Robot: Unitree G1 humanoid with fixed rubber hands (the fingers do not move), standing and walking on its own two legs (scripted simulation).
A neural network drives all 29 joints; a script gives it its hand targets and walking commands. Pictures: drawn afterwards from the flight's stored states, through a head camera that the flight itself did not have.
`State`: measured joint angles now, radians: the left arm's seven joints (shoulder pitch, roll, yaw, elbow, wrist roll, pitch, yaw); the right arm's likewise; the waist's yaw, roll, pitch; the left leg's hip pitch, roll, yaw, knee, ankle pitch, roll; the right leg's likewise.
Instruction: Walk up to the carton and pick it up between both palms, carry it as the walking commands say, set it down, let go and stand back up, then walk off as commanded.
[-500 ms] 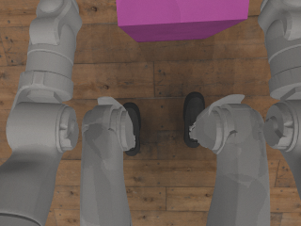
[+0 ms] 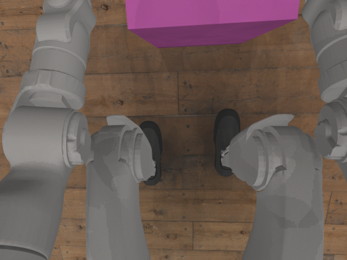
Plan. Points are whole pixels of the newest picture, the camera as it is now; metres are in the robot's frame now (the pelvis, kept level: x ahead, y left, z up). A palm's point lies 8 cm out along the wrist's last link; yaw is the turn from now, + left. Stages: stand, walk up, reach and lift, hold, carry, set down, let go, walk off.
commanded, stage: reach and lift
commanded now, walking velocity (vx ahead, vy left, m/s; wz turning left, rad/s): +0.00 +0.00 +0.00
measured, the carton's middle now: out of the picture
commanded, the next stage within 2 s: none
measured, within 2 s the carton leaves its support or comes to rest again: leaves its support in 1.40 s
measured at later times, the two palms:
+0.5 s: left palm out of the picture +0.55 +0.14 -0.17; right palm out of the picture +0.55 -0.18 -0.18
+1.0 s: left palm out of the picture +0.55 +0.13 -0.17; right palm out of the picture +0.55 -0.18 -0.18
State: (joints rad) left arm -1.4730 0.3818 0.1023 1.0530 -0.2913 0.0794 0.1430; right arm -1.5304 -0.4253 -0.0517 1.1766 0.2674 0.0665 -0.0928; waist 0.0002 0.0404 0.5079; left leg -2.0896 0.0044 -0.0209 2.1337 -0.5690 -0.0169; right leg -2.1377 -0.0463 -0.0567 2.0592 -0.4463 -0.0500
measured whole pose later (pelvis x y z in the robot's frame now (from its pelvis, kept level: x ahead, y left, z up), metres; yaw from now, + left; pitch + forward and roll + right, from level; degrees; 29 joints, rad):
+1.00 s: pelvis +0.00 +0.00 -0.01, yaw +0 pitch +30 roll +0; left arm -1.51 0.25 0.16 1.10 -0.16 0.09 0.15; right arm -1.53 -0.40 0.01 1.17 0.24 0.11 -0.11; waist 0.00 0.05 0.50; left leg -2.11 -0.01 -0.02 2.16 -0.58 -0.01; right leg -2.16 -0.05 -0.05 2.09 -0.46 -0.05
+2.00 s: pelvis +0.00 +0.00 +0.02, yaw +1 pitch +26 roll +0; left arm -1.31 0.16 0.33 0.61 -0.05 0.37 0.17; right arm -1.45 -0.32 -0.11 0.78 0.05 0.42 -0.12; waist 0.00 0.06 0.53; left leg -1.94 -0.09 -0.06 2.07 -0.58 -0.06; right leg -1.99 -0.01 -0.03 2.02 -0.48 -0.05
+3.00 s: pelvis +0.01 +0.00 +0.13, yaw +2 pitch +27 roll +0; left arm -1.09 0.02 0.43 0.49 0.05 0.40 0.11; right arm -1.21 -0.16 -0.31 0.62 -0.09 0.48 -0.06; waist 0.00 0.06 0.32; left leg -1.66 -0.10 -0.08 1.70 -0.52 -0.05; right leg -1.69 -0.01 -0.03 1.66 -0.44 -0.03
